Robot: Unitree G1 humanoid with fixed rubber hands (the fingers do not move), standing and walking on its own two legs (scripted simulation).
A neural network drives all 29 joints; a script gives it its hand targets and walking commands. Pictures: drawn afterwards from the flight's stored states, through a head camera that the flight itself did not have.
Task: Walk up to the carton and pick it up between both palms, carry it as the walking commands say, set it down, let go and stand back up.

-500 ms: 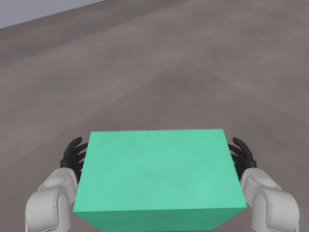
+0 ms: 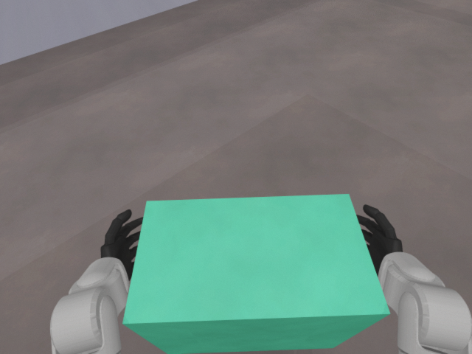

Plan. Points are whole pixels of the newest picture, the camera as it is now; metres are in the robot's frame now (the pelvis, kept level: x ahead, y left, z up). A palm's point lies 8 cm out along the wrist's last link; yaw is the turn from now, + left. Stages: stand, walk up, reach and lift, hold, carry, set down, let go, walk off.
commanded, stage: carry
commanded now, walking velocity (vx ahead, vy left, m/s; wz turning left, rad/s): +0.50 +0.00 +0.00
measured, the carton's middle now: (249, 282) +0.23 +0.00 +0.01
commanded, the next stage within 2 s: none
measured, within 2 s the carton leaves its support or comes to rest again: neither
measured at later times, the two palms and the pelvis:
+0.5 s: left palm (147, 121) +0.56 +0.21 +0.08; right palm (326, 126) +0.52 -0.18 +0.08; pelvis +0.32 +0.03 +0.01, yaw -4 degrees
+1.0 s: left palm (186, 54) +0.85 +0.15 +0.09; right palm (320, 50) +0.87 -0.24 +0.08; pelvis +0.63 -0.05 +0.01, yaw +0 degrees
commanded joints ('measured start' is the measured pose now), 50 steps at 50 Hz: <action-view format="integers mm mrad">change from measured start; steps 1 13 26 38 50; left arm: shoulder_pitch -369 -313 -326 -336 -361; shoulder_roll -748 -638 -760 -648 -762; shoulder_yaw -825 -844 -828 -836 -837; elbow -260 -262 -168 -243 -250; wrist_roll -257 -275 -212 -214 -275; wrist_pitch -13 -24 -30 5 -32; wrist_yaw -75 -88 -84 -53 -96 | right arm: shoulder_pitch -368 -309 -374 -339 -350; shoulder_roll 833 734 813 692 833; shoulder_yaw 846 816 834 806 834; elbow -184 -225 -180 -222 -188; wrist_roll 203 158 215 203 178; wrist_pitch -35 -46 -63 -31 -57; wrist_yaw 47 9 64 37 41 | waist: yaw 12 17 -21 -32 7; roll -95 -201 57 120 -163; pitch -248 -78 -211 -21 -205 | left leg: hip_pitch -334 -183 331 345 -332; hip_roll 51 -19 239 186 29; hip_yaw -86 123 -133 81 -27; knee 59 -595 -955 -953 -70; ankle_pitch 108 391 401 436 188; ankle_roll -5 13 142 128 -18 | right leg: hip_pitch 504 487 -156 -102 507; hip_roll -286 -183 -62 -18 -241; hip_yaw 392 83 194 51 298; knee -299 -334 465 25 -349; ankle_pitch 312 410 -56 132 328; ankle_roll -87 -40 67 71 -46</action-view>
